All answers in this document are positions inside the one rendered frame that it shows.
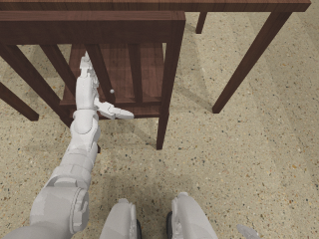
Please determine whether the robot left shin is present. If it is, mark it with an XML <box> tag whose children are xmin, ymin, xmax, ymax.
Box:
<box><xmin>118</xmin><ymin>198</ymin><xmax>138</xmax><ymax>239</ymax></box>

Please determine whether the table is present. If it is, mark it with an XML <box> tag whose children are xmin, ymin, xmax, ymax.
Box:
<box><xmin>0</xmin><ymin>0</ymin><xmax>312</xmax><ymax>121</ymax></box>

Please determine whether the right robot hand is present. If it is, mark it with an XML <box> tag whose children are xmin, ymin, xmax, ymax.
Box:
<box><xmin>236</xmin><ymin>224</ymin><xmax>263</xmax><ymax>239</ymax></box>

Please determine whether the left robot upper arm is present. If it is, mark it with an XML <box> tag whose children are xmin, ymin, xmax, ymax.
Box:
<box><xmin>1</xmin><ymin>186</ymin><xmax>90</xmax><ymax>239</ymax></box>

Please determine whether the chair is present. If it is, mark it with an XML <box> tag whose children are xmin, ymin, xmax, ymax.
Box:
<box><xmin>0</xmin><ymin>11</ymin><xmax>186</xmax><ymax>153</ymax></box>

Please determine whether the left robot forearm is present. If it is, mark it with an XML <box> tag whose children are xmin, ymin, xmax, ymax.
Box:
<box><xmin>29</xmin><ymin>109</ymin><xmax>101</xmax><ymax>225</ymax></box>

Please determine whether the right robot thigh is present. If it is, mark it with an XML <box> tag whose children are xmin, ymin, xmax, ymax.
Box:
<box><xmin>171</xmin><ymin>196</ymin><xmax>218</xmax><ymax>239</ymax></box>

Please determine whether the left robot hand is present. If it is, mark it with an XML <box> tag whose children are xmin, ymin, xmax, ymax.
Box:
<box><xmin>75</xmin><ymin>51</ymin><xmax>135</xmax><ymax>120</ymax></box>

